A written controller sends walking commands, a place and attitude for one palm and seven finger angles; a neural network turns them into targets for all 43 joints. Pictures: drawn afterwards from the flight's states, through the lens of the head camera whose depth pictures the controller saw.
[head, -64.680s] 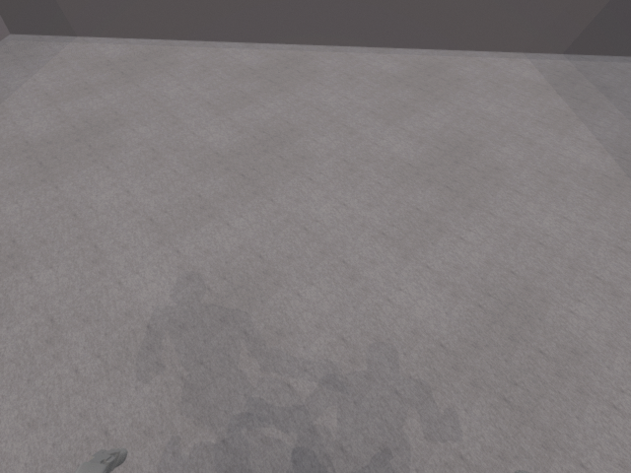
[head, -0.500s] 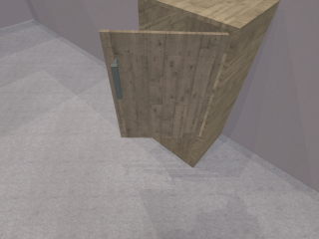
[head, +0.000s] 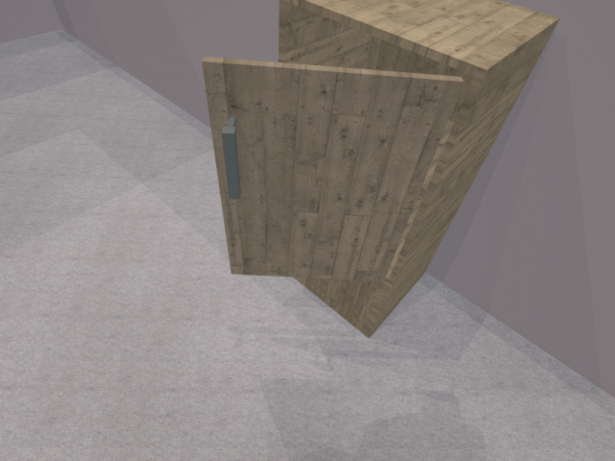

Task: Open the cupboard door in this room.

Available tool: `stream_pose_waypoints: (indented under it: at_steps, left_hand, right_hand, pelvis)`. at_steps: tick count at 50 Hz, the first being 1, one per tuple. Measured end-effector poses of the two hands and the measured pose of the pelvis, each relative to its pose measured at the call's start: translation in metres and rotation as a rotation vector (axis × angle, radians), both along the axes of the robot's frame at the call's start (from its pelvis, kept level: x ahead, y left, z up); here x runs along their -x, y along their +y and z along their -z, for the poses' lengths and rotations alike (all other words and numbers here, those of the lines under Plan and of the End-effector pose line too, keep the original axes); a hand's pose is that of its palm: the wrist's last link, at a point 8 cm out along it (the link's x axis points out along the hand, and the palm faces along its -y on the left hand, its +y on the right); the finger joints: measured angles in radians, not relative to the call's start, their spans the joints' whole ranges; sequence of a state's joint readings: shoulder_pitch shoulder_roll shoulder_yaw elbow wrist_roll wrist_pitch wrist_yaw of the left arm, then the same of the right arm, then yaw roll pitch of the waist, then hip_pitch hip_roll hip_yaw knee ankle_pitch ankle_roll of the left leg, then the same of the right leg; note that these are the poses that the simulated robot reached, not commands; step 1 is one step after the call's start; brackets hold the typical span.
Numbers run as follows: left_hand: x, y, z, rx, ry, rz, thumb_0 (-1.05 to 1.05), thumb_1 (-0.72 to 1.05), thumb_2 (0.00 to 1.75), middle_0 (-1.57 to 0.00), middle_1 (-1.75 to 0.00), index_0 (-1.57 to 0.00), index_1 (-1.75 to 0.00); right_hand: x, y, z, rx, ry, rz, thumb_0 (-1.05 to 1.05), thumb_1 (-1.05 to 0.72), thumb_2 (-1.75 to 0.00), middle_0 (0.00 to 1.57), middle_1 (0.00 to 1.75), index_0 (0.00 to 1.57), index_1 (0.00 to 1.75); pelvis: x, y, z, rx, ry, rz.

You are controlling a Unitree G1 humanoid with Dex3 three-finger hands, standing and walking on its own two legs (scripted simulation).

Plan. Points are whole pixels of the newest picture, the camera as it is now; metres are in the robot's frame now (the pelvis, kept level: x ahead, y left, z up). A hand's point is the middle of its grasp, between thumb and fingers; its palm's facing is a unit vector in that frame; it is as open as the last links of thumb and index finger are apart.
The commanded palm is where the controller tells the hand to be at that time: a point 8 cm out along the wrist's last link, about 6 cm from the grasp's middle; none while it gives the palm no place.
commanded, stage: shuffle to correct the standing spot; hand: left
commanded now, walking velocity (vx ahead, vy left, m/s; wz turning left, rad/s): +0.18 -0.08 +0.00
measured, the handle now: (233, 158) +0.61 +0.19 +0.03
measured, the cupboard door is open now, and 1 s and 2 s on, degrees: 42 42 42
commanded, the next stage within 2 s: come to a stop and stand still in 0.20 s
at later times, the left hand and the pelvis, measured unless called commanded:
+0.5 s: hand out of the picture +0.12 +0.13 -0.17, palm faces +0.13 -0.97 -0.19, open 7.2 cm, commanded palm none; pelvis +0.11 -0.05 +0.01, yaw +4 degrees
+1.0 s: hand out of the picture +0.12 +0.16 -0.16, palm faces +0.09 -0.97 -0.24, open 7.4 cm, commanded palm none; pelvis +0.08 -0.04 +0.01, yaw +2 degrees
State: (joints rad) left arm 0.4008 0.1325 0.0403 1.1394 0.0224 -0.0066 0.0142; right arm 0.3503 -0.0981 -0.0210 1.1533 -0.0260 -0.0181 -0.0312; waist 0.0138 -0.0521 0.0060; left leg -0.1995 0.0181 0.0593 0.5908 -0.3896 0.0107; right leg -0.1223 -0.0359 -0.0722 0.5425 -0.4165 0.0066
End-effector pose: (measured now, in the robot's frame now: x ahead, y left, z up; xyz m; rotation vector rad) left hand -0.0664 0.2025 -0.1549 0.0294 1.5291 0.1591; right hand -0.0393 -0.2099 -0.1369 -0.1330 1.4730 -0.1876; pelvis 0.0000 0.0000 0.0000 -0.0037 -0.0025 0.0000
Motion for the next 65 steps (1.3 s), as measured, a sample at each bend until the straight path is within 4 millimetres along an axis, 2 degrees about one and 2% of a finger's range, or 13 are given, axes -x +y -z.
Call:
stream_pose_waypoints:
  at_steps: [5,12,16,19,23,29,33,37,43,50,54,58,65]
  left_hand:
    - [-0.028,0.004,-0.003,-0.005,0.037,0.062,0.01,0.91,0.9,-0.19,-0.29,-0.2,-0.3]
    - [-0.133,0.008,-0.02,-0.088,-0.151,0.085,0.02,0.94,0.9,-0.19,-0.29,-0.2,-0.3]
    - [-0.176,0.005,-0.019,-0.149,-0.278,0.053,0.02,0.94,0.9,-0.19,-0.29,-0.2,-0.3]
    - [-0.184,-0.006,-0.021,-0.149,-0.291,0.006,0.01,0.93,0.9,-0.19,-0.29,-0.2,-0.3]
    - [-0.179,-0.024,-0.019,-0.111,-0.221,-0.007,0.01,0.93,0.9,-0.19,-0.29,-0.2,-0.3]
    - [-0.163,-0.024,-0.006,-0.061,-0.114,-0.034,0.01,0.93,0.9,-0.2,-0.29,-0.2,-0.3]
    - [-0.161,-0.01,0.004,-0.05,-0.078,-0.05,0.01,0.92,0.9,-0.2,-0.3,-0.2,-0.3]
    - [-0.17,0.004,-0.002,-0.077,-0.091,-0.039,0.01,0.92,0.9,-0.2,-0.29,-0.2,-0.3]
    - [-0.181,0.017,-0.012,-0.117,-0.156,-0.013,0.01,0.91,0.9,-0.19,-0.29,-0.2,-0.3]
    - [-0.179,0.005,-0.023,-0.141,-0.215,0.038,0.01,0.91,0.9,-0.19,-0.29,-0.2,-0.3]
    - [-0.16,-0.014,-0.024,-0.158,-0.232,0.054,0.0,0.91,0.9,-0.19,-0.29,-0.2,-0.3]
    - [-0.135,-0.034,-0.03,-0.133,-0.195,0.044,0.01,0.91,0.9,-0.19,-0.29,-0.2,-0.3]
    - [-0.116,-0.046,-0.015,-0.078,-0.168,0.039,0.02,0.93,0.9,-0.2,-0.3,-0.2,-0.3]
  right_hand:
    - [-0.006,0.005,0.0,0.006,-0.017,0.045,0.0,-0.91,-0.9,0.2,0.3,0.2,0.3]
    - [0.013,-0.006,-0.005,-0.051,0.148,0.056,0.0,-0.91,-0.9,0.2,0.3,0.2,0.3]
    - [-0.002,-0.033,0.008,-0.063,0.215,0.026,0.0,-0.91,-0.9,0.2,0.3,0.2,0.3]
    - [-0.045,-0.056,0.007,-0.029,0.178,-0.017,0.01,-0.91,-0.9,0.2,0.3,0.2,0.3]
    - [-0.127,-0.075,-0.001,0.029,0.019,-0.065,0.01,-0.91,-0.9,0.2,0.3,0.2,0.3]
    - [-0.235,-0.067,-0.008,0.067,-0.195,-0.135,0.0,-0.92,-0.9,0.2,0.3,0.2,0.3]
    - [-0.278,-0.047,-0.016,0.071,-0.294,-0.172,0.0,-0.92,-0.9,0.2,0.3,0.2,0.3]
    - [-0.293,-0.031,-0.025,0.056,-0.348,-0.19,0.0,-0.91,-0.9,0.2,0.3,0.2,0.3]
    - [-0.278,-0.023,-0.025,0.023,-0.354,-0.177,0.0,-0.91,-0.9,0.2,0.3,0.2,0.3]
    - [-0.213,-0.046,-0.01,-0.004,-0.277,-0.109,0.0,-0.91,-0.9,0.2,0.3,0.2,0.3]
    - [-0.167,-0.072,0.005,-0.014,-0.207,-0.055,0.0,-0.91,-0.9,0.2,0.3,0.2,0.3]
    - [-0.125,-0.089,0.0,-0.007,-0.117,-0.024,0.0,-0.91,-0.9,0.2,0.3,0.2,0.3]
    - [-0.076,-0.097,-0.003,0.042,-0.041,-0.009,0.01,-0.91,-0.9,0.2,0.3,0.2,0.3]
  pelvis:
    - [-0.017,-0.001,0.0,-0.004,0.006,0.03]
    - [-0.043,-0.023,-0.007,0.003,0.016,-0.016]
    - [-0.066,-0.043,0.007,0.001,0.008,-0.056]
    - [-0.082,-0.049,0.003,0.009,-0.002,-0.081]
    - [-0.099,-0.049,-0.006,0.004,0.0,-0.075]
    - [-0.116,-0.036,-0.001,0.017,-0.007,-0.06]
    - [-0.123,-0.025,0.002,0.007,-0.02,-0.047]
    - [-0.118,-0.022,-0.004,0.017,-0.012,-0.041]
    - [-0.103,-0.025,-0.008,0.023,0.005,-0.037]
    - [-0.078,-0.04,-0.007,0.017,0.002,-0.031]
    - [-0.064,-0.056,-0.001,-0.009,-0.002,-0.032]
    - [-0.058,-0.063,-0.009,-0.014,-0.006,-0.032]
    - [-0.05,-0.064,-0.004,0.016,-0.005,-0.046]
